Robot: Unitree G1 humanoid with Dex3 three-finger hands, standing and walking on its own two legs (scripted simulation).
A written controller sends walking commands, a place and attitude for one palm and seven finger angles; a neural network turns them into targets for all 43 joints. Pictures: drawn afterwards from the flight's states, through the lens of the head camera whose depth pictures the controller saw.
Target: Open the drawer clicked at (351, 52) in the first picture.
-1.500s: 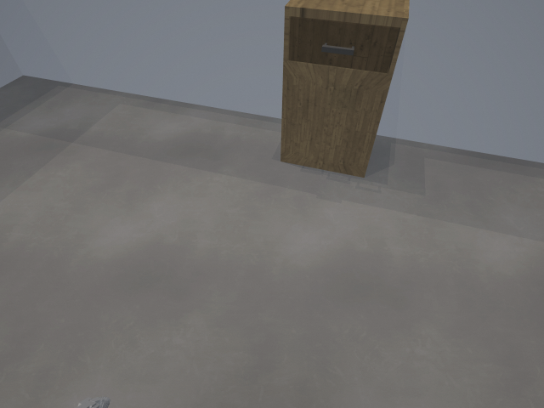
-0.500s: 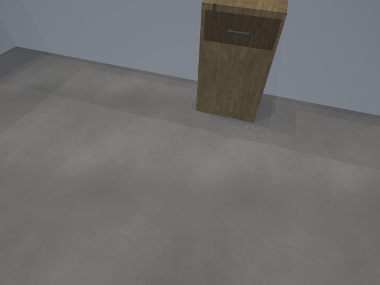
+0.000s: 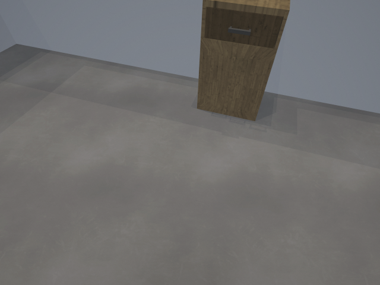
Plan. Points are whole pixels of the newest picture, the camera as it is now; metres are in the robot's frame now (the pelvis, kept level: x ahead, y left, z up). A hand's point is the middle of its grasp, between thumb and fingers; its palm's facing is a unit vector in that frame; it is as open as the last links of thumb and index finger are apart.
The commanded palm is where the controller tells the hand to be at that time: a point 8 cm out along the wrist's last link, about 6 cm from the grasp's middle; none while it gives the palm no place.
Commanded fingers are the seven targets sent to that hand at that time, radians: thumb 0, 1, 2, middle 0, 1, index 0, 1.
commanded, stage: walk to a spot facing it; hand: left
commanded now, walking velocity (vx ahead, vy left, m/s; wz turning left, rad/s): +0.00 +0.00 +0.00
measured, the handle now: (239, 30) +1.49 -0.22 -0.08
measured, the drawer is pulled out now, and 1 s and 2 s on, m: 0.00 0.00 0.00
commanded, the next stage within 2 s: turn to face it in 1.70 s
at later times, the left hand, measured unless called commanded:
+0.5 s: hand out of the picture +0.05 +0.15 -0.18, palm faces -0.05 -0.98 -0.19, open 7.4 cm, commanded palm none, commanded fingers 0.00 0.90 0.90 -0.20 -0.30 -0.20 -0.30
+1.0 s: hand (141, 195) +0.40 +0.18 -0.18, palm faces -0.27 -0.94 -0.21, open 7.4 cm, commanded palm none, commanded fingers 0.00 0.90 0.90 -0.20 -0.30 -0.20 -0.30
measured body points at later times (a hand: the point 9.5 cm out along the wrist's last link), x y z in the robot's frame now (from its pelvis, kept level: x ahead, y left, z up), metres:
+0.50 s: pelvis +0.09 -0.03 -0.01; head +0.10 -0.03 +0.44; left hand +0.05 +0.20 -0.16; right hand +0.07 -0.27 -0.17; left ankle +0.07 +0.09 -0.68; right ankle +0.01 -0.12 -0.75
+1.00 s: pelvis +0.29 +0.00 -0.01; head +0.30 +0.01 +0.44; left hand +0.42 +0.23 -0.16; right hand +0.23 -0.24 -0.15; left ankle +0.31 +0.08 -0.75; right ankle +0.27 -0.12 -0.67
